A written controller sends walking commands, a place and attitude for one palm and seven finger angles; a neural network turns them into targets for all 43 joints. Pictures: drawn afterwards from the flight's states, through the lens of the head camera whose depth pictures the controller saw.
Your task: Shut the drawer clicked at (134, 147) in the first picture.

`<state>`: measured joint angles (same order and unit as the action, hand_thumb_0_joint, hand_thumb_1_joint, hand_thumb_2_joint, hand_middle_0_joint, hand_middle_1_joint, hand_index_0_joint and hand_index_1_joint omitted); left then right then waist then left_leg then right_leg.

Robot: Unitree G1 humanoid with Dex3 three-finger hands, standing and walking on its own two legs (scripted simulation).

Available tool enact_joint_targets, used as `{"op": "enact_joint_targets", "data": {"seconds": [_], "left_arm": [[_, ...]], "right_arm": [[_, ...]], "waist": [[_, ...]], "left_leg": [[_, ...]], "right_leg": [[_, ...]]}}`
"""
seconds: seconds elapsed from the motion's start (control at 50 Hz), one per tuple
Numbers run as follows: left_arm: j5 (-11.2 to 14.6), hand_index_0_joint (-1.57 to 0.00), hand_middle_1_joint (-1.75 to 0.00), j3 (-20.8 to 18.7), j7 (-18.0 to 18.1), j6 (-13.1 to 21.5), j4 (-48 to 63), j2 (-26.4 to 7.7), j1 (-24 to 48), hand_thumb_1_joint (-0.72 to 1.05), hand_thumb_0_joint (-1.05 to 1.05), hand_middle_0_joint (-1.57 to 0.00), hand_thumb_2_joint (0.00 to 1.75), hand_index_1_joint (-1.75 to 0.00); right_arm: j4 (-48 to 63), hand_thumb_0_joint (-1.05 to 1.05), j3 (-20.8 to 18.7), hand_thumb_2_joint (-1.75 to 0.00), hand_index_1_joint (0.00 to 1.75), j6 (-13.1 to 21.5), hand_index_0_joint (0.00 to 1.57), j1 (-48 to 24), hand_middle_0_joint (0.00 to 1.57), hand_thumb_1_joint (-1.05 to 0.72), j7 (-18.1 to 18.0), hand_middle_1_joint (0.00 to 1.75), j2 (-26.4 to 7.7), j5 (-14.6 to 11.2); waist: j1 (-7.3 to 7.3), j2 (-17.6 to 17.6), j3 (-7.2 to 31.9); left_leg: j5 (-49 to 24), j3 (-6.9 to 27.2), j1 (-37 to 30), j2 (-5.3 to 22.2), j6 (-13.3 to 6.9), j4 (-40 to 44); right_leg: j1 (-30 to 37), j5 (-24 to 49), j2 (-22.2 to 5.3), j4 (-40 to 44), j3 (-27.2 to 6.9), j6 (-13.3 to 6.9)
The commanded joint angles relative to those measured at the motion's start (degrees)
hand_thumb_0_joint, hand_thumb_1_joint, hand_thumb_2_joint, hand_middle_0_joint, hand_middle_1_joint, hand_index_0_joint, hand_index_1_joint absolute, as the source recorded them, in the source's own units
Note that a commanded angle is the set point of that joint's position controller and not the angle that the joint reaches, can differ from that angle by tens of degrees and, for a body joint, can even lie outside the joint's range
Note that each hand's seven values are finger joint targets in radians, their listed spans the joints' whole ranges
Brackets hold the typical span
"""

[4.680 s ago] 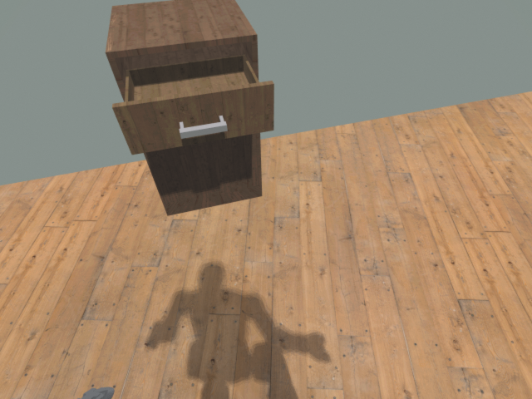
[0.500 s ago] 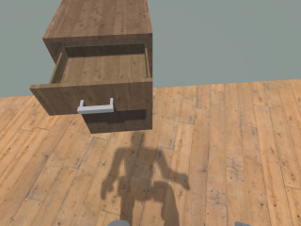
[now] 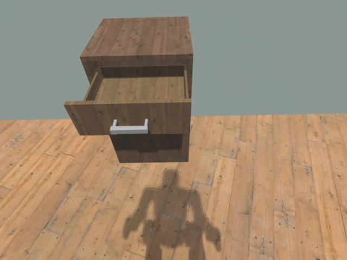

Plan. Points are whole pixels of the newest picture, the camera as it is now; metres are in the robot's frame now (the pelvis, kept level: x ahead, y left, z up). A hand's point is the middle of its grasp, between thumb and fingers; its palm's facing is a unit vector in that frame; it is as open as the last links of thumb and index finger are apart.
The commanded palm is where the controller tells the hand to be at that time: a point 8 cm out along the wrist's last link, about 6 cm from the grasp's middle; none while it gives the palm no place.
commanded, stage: take the last steps up to it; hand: left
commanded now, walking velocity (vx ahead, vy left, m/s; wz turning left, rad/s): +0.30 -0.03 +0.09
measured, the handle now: (130, 125) +0.56 +0.19 -0.06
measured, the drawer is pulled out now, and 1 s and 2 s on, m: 0.29 0.29 0.29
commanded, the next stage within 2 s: come to a stop and stand still in 0.88 s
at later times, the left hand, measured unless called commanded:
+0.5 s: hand out of the picture -0.05 +0.14 -0.16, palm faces +0.22 -0.97 -0.13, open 7.4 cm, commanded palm none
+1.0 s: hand (119, 198) +0.33 +0.20 -0.16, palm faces +0.02 -0.97 -0.23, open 7.4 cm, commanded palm none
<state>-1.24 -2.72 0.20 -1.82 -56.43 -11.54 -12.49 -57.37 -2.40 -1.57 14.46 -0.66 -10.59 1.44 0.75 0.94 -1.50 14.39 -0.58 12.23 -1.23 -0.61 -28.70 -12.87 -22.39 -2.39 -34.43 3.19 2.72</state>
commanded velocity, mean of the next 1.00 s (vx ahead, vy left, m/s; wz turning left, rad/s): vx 0.22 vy -0.03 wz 0.01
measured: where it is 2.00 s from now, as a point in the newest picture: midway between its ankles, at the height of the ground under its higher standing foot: outside the picture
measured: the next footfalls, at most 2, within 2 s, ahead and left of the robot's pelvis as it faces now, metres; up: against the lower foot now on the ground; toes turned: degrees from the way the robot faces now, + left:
left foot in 0.54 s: +0.18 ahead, +0.15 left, +0.00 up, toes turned +11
right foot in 0.98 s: +0.34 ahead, -0.08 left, +0.00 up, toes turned -2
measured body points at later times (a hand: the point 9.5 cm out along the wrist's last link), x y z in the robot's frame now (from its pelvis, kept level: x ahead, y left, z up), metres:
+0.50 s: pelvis +0.09 +0.02 +0.01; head +0.11 +0.02 +0.45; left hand -0.06 +0.19 -0.14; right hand +0.17 -0.20 -0.15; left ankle +0.14 +0.15 -0.72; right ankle +0.00 -0.10 -0.73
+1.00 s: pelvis +0.24 +0.01 -0.01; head +0.26 -0.01 +0.44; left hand +0.33 +0.25 -0.14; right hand +0.20 -0.21 -0.18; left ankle +0.14 +0.14 -0.73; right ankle +0.30 -0.09 -0.74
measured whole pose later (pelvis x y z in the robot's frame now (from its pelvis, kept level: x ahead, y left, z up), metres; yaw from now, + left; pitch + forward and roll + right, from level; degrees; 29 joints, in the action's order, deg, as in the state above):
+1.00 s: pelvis +0.24 +0.01 -0.01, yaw +1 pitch -1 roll +1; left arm -1.8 -3.4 -0.7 2.3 -57.9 -9.8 -8.1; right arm -63.6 -2.7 1.6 20.3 -0.8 -8.7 1.5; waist 1.9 1.4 -3.3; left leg 24.8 -7.5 6.0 4.0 1.1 -34.1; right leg -20.7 -11.7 -3.2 -34.3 6.6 -1.9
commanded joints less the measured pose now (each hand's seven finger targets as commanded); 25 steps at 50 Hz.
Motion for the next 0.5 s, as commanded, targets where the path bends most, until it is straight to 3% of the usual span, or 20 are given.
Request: {"op": "enact_joint_targets", "data": {"seconds": [0.0,0.02,0.04,0.08,0.1,0.14,0.22,0.3,0.38,0.4,0.44,0.46,0.48], "left_arm": [[-0.82,-0.20,-0.30,-2.43,1.07,2.63,-0.64,-12.68,-13.85,0.90,0.00,-0.20,0.90,-0.30],[-0.26,-0.20,-0.30,-2.07,1.31,2.70,-0.21,-11.49,-12.98,0.90,0.00,-0.20,0.90,-0.30],[-0.03,-0.20,-0.30,-2.04,1.35,3.59,-0.18,-9.73,-9.52,0.90,0.00,-0.20,0.90,-0.30],[0.28,-0.20,-0.30,-0.87,1.13,4.40,-0.24,-5.76,-6.83,0.90,0.00,-0.20,0.90,-0.30],[0.32,-0.20,-0.30,-0.66,1.07,4.80,-0.44,-4.79,-7.17,0.90,0.00,-0.20,0.90,-0.30],[0.42,-0.20,-0.30,-0.38,0.97,5.48,-1.31,-3.75,-8.99,0.90,0.00,-0.20,0.90,-0.30],[0.33,-0.20,-0.30,-0.23,1.00,6.20,-3.94,-2.69,-14.26,0.90,0.00,-0.20,0.90,-0.30],[-0.05,-0.20,-0.30,-0.43,1.06,6.45,-6.50,-2.83,-17.57,0.90,0.00,-0.20,0.90,-0.30],[-0.40,-0.20,-0.30,-0.53,1.26,6.08,-8.46,-2.67,-18.83,0.90,0.00,-0.20,0.90,-0.30],[-0.58,-0.20,-0.30,-0.68,1.21,5.82,-8.63,-3.27,-18.71,0.90,0.00,-0.20,0.90,-0.30],[-0.41,-0.20,-0.30,-0.87,1.21,5.53,-8.67,-3.10,-17.43,0.90,0.00,-0.20,0.90,-0.30],[-0.11,-0.20,-0.30,-0.96,1.13,5.37,-8.69,-2.94,-16.93,0.90,0.00,-0.20,0.90,-0.30],[0.14,-0.20,-0.30,-0.76,1.03,5.26,-8.74,-1.91,-16.82,0.90,0.00,-0.20,0.90,-0.30]], "right_arm": [[5.87,0.00,-0.94,-0.90,0.30,1.33,0.20,-4.53,0.20,-0.90,0.36,0.30,-3.49,-0.62],[6.33,0.00,-1.76,-0.90,0.30,1.18,0.20,-6.43,0.20,-0.90,0.84,0.30,-6.08,0.17],[4.45,0.00,-2.13,-0.90,0.30,0.98,0.20,-4.01,0.20,-0.90,1.14,0.30,-6.33,0.29],[1.16,0.00,-2.46,-0.90,0.30,0.69,0.20,-0.26,0.20,-0.90,1.59,0.30,-5.15,0.49],[0.21,0.00,-2.42,-0.90,0.30,0.72,0.20,1.70,0.20,-0.90,1.78,0.30,-4.39,0.41],[-0.71,0.00,-2.33,-0.90,0.30,0.87,0.20,2.65,0.20,-0.90,1.83,0.30,-3.13,0.32],[-0.14,0.00,-2.38,-0.90,0.30,1.26,0.20,-0.70,0.20,-0.90,1.82,0.30,-2.79,0.17],[1.01,0.00,-2.14,-0.90,0.30,1.92,0.20,-5.41,0.20,-0.90,1.96,0.30,-2.31,0.02],[1.74,0.00,-1.30,-0.90,0.30,2.97,0.20,-8.78,0.20,-0.90,2.11,0.30,-0.15,-0.15],[1.87,0.00,-1.19,-0.90,0.30,3.29,0.20,-8.76,0.20,-0.90,2.13,0.30,0.09,-0.33],[0.75,0.00,-1.17,-0.90,0.30,3.91,0.20,-5.43,0.20,-0.90,1.77,0.30,-0.17,-0.31],[-0.66,0.00,-1.20,-0.90,0.30,4.34,0.20,-1.41,0.20,-0.90,1.36,0.30,-0.46,-0.14],[-2.79,0.00,-1.47,-0.90,0.30,4.85,0.20,4.77,0.20,-0.90,0.77,0.30,-2.09,0.07]], "waist": [[-6.89,-19.65,-5.46],[-5.96,-11.16,-8.67],[-3.50,-12.82,-9.66],[-0.82,-7.90,-11.21],[-0.13,-6.96,-10.01],[-0.21,-6.69,-8.61],[-1.79,-6.37,-7.53],[-3.36,-7.06,-6.92],[-4.12,-8.73,-6.86],[-4.18,-11.03,-6.92],[-2.37,-9.89,-6.00],[-0.58,-8.31,-4.11],[1.96,-4.97,-0.77]], "left_leg": [[19.92,-0.17,27.75,0.18,0.06,-20.32],[16.40,2.72,27.46,2.79,-0.33,-26.62],[11.34,3.53,26.31,3.98,-0.53,-29.80],[3.40,2.09,23.04,5.25,0.34,-33.61],[1.27,1.30,22.16,5.34,0.63,-34.02],[-2.55,0.28,22.23,5.57,1.51,-34.23],[-4.70,-0.42,24.83,6.92,2.36,-30.83],[-2.09,-1.81,26.31,7.72,2.19,-23.40],[0.75,-4.72,20.19,6.30,1.05,-13.25],[2.56,-5.32,17.01,5.67,0.39,-10.89],[0.79,-6.46,9.35,4.06,-0.60,-5.49],[-1.90,-8.02,2.18,2.26,-0.98,-0.99],[-3.24,-6.82,-7.53,2.79,-1.76,2.70]], "right_leg": [[12.23,-20.79,-22.01,29.83,-29.47,-9.40],[5.01,-24.32,-23.18,32.07,-30.03,-11.89],[1.78,-23.25,-20.25,32.34,-27.80,-10.69],[-1.03,-12.66,-15.80,30.45,-17.85,-8.75],[-0.25,-7.80,-14.09,29.87,-13.91,-8.59],[2.00,0.55,-12.02,28.78,-8.51,-8.16],[7.13,5.07,-12.48,28.70,-8.19,-9.68],[11.68,8.73,-13.78,27.46,-8.91,-11.79],[11.04,17.79,-13.46,23.96,-6.65,-11.68],[9.70,18.27,-13.56,22.82,-6.47,-11.68],[7.41,19.86,-12.42,19.07,-4.85,-10.70],[5.42,22.64,-10.17,14.13,-2.96,-9.52],[2.37,25.43,-7.76,4.27,-1.19,-8.31]]}}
